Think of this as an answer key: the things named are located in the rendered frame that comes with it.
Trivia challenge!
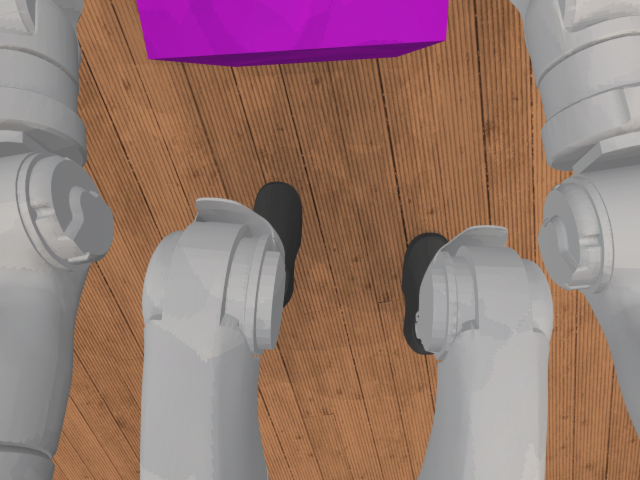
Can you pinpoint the left robot thigh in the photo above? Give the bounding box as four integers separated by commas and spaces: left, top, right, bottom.
140, 221, 286, 480

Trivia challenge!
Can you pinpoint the left robot forearm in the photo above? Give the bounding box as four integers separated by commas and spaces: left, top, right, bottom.
0, 0, 87, 168

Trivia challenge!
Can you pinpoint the robot left upper arm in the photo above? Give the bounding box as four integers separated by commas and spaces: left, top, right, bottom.
0, 151, 114, 480

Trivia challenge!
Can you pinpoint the robot right upper arm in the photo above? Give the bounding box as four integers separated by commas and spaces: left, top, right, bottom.
538, 164, 640, 439

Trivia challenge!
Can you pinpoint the right robot forearm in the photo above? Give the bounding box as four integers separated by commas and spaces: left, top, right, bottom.
510, 0, 640, 175

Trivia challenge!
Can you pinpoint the robot right foot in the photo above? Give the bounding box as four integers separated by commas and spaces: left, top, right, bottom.
402, 233, 448, 355

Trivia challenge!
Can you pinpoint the carton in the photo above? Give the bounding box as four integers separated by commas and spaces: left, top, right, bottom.
136, 0, 449, 67

